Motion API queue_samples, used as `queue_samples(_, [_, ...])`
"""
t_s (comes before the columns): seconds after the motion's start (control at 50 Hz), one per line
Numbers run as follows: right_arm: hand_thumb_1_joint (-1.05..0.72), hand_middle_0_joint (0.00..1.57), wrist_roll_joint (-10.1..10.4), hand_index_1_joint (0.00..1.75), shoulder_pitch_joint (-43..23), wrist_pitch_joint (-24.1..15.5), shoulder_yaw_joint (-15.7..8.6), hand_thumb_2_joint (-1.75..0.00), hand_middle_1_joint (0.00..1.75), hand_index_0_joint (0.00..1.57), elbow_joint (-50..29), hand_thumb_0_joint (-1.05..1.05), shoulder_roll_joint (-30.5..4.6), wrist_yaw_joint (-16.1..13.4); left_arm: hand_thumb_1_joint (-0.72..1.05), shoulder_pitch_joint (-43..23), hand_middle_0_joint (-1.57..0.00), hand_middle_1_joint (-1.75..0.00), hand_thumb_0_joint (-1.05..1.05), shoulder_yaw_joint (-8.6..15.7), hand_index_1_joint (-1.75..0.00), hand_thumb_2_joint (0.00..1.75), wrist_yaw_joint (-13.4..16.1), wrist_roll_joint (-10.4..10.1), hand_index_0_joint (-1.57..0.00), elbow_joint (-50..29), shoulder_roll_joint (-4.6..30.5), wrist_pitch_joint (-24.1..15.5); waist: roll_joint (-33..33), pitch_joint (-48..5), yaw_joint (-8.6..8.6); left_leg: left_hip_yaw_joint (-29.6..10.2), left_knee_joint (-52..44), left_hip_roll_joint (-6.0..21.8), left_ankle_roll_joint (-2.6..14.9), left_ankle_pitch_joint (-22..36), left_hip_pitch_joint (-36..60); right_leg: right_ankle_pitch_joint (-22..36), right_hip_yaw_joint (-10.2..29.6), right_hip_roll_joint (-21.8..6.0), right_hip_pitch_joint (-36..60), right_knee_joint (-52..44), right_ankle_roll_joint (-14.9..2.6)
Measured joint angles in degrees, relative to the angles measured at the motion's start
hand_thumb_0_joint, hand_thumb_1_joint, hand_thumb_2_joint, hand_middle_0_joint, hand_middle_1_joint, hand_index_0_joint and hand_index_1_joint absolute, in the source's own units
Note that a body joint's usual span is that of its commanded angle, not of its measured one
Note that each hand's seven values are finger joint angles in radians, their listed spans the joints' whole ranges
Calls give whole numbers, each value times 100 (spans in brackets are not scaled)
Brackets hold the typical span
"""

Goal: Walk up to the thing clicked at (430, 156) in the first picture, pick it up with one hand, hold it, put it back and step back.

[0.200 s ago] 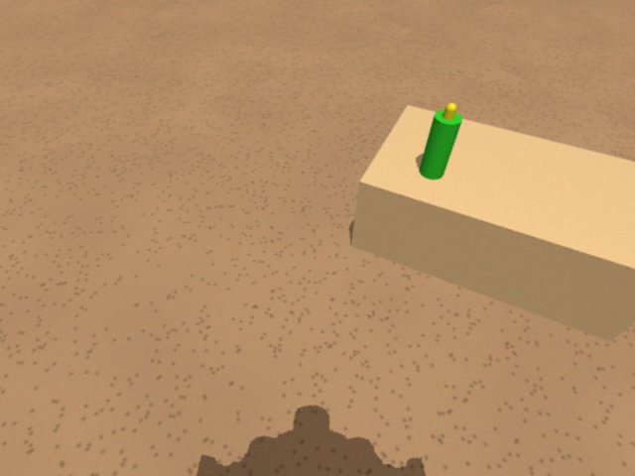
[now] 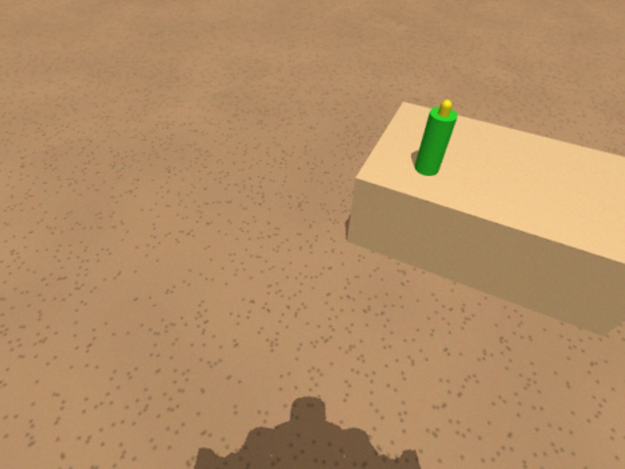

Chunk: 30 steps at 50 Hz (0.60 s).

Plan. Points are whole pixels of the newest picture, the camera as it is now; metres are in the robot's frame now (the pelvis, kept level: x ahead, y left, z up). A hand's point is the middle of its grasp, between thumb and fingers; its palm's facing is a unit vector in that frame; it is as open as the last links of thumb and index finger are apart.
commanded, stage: stand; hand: left
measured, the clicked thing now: (436, 137) +1.18 -0.42 -0.29
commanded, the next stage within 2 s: walk up in 0.92 s
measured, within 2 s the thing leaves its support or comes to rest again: neither
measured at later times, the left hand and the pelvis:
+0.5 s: hand out of the picture +0.09 +0.25 -0.16, palm faces -0.02 -0.94 -0.34, open 7.4 cm; pelvis +0.01 +0.00 +0.00, yaw +0 degrees
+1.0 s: hand out of the picture +0.09 +0.26 -0.16, palm faces -0.06 -0.94 -0.34, open 7.4 cm; pelvis +0.01 +0.00 +0.00, yaw -3 degrees
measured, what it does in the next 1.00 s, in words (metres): stands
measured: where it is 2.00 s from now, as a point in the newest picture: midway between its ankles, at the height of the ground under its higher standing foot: (387, 449)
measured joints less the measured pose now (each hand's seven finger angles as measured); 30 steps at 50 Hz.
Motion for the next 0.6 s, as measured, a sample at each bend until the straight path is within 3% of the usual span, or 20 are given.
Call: queue_samples(0.6, [-91,21,9,30,-60,2,11,-90,30,20,-46,1,-25,-28,90,-78,-20,-30,1,40,-30,90,19,-5,-20,12,-17,-4,8,4,-6,-19,-84,17,-6,-61,145,-35,-21,16,180,-146,-1])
